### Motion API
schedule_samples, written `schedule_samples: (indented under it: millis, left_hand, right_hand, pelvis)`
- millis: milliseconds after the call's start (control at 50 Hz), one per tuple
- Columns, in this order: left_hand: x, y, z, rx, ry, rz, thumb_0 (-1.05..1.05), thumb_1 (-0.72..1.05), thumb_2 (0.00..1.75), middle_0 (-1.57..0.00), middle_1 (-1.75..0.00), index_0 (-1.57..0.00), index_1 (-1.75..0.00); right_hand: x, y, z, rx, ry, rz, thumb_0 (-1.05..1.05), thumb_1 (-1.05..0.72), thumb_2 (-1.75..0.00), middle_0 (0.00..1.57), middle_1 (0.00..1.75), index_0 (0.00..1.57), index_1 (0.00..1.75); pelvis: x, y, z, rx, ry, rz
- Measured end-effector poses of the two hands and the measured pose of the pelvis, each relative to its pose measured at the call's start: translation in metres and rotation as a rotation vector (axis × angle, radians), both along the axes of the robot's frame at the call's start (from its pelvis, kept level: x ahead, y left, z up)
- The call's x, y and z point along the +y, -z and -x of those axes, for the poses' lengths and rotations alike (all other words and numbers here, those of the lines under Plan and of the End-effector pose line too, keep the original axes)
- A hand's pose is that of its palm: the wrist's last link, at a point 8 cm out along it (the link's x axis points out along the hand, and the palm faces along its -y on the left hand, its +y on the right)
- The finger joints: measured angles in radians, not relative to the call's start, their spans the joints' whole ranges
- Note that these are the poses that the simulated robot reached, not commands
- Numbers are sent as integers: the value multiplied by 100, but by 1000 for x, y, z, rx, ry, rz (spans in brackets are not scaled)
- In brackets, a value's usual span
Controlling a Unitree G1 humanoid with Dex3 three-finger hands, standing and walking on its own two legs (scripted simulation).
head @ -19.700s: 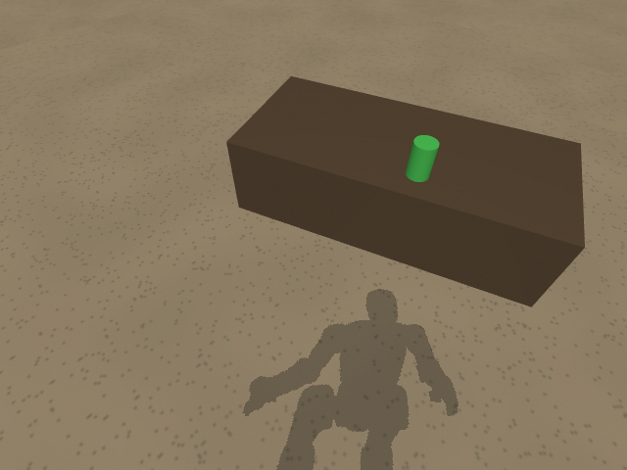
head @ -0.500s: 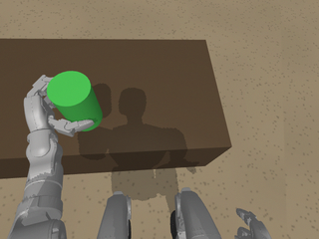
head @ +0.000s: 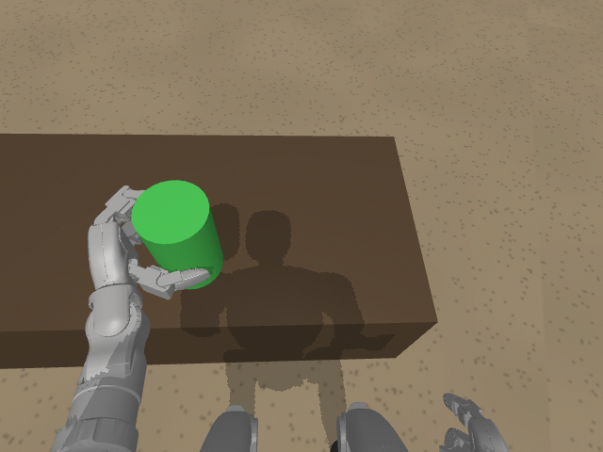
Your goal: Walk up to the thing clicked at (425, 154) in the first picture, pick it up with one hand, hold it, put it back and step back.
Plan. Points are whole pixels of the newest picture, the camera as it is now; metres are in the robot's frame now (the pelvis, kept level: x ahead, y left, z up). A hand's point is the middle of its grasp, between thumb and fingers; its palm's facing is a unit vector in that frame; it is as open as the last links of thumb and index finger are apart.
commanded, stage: lift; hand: left
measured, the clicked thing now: (183, 239) +0.37 +0.15 +0.04
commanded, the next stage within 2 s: hold in 0.52 s
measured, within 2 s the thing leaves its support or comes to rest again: neither
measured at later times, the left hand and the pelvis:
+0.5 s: hand (164, 233) +0.36 +0.17 +0.07, palm faces +0.24 -0.97 -0.02, open 11.5 cm; pelvis +0.01 -0.01 +0.03, yaw +0 degrees
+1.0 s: hand (158, 232) +0.35 +0.17 +0.09, palm faces +0.24 -0.97 -0.02, open 11.5 cm; pelvis +0.01 +0.00 +0.04, yaw +0 degrees
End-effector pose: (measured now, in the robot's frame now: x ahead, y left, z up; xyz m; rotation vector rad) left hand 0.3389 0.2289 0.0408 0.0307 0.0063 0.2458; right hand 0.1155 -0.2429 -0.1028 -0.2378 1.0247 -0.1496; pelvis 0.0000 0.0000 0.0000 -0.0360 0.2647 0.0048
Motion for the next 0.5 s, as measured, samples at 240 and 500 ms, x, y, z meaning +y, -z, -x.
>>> schedule_samples:
  millis: [240, 500]
  left_hand:
    - [-8, -20, 3, 4, 8, 2, -1, -61, 73, -72, -115, -75, -114]
    - [-14, -33, 8, -1, 8, 6, -1, -61, 74, -72, -115, -74, -114]
  right_hand:
    - [-2, -13, -2, -4, 12, -15, 1, -91, -90, 20, 30, 20, 30]
    - [-9, -26, -9, -23, 16, -5, 1, -91, -90, 20, 30, 20, 30]
  pelvis:
    - [-3, -15, -8, -44, 2, -8]
    - [-6, -25, -13, -80, 1, -12]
